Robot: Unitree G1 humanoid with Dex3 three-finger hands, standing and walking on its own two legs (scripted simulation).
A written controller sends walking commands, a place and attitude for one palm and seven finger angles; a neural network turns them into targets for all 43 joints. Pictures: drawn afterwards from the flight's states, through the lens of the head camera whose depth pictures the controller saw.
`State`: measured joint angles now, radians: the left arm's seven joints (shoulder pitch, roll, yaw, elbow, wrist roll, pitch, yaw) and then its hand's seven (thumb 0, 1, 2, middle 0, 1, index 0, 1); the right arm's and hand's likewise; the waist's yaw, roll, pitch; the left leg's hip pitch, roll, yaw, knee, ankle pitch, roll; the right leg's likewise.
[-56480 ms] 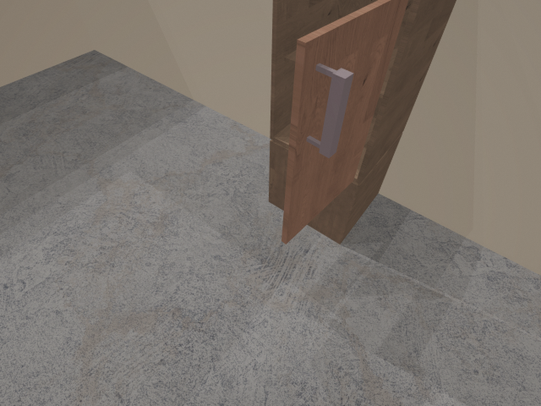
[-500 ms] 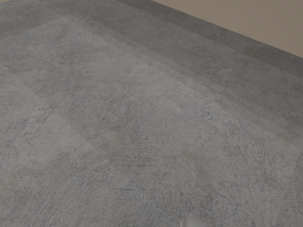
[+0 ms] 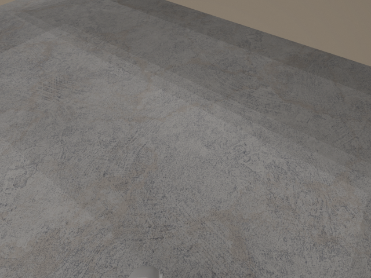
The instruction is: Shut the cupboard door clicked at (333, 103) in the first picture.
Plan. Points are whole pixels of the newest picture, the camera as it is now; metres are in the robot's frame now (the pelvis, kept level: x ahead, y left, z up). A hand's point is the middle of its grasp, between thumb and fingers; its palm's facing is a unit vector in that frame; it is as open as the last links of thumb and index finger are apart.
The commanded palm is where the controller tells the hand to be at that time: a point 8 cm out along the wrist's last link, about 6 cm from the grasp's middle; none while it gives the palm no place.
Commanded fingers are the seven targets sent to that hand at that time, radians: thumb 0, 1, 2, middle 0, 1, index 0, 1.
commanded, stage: turn to face it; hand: left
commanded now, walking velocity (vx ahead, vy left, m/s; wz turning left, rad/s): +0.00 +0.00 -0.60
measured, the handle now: out of the picture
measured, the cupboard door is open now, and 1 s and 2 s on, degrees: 15 15 15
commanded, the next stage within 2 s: none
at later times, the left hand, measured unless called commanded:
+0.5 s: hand (94, 256) +0.19 +0.25 -0.17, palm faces -0.22 -0.96 -0.19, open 7.4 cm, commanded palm none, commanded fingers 0.00 0.90 0.90 -0.20 -0.30 -0.20 -0.30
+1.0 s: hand (144, 226) +0.26 +0.13 -0.16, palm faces -0.57 -0.79 -0.23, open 7.4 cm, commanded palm none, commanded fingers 0.00 0.90 0.90 -0.20 -0.30 -0.20 -0.30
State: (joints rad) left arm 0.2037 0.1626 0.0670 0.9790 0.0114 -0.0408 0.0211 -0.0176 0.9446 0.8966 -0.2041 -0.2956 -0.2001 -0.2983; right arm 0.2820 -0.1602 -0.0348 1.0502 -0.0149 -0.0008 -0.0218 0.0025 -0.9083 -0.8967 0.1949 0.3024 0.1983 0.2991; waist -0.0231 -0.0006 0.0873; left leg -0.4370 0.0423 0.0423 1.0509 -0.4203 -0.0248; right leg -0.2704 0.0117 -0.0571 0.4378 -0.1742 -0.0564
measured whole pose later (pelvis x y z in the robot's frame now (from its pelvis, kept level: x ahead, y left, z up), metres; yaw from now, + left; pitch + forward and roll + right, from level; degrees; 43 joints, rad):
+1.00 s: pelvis +0.08 +0.02 +0.00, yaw -36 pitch +2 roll +0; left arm 0.19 0.21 0.05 0.89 0.02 0.03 -0.01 0.00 0.90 0.90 -0.20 -0.30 -0.20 -0.30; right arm 0.19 -0.23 -0.05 0.91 -0.01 0.06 -0.01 0.00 -0.91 -0.90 0.19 0.30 0.20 0.30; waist -0.02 0.01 0.07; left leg -0.50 0.08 0.02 1.01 -0.39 -0.10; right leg -0.25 0.03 0.04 0.49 -0.27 -0.02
